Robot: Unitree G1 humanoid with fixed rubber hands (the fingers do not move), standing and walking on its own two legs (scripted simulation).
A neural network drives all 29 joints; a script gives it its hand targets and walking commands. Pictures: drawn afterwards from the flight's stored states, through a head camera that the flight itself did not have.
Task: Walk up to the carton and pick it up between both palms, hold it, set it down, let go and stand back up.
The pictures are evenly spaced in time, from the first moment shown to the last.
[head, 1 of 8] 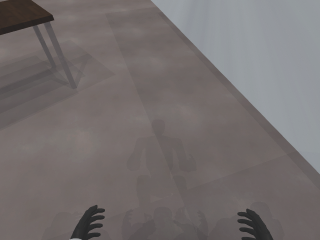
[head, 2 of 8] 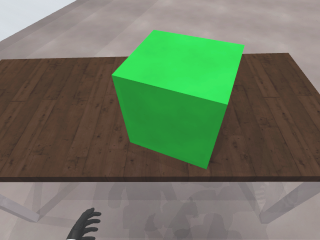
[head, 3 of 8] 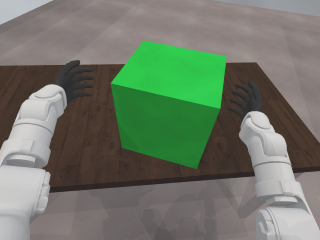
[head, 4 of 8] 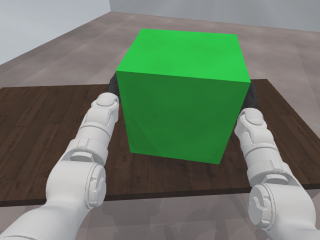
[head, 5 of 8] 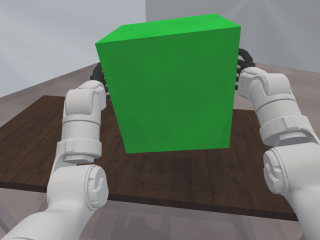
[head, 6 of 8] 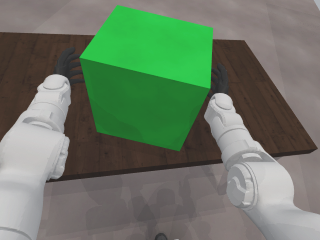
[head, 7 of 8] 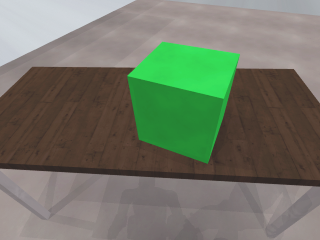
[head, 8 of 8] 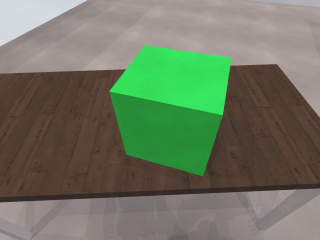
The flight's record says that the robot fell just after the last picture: no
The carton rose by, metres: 0.25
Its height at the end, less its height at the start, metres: +0.00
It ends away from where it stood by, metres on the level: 0.02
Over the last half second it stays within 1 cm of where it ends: yes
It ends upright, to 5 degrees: yes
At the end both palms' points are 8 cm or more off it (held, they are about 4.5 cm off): yes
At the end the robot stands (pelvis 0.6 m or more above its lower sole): yes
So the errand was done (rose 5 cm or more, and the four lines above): yes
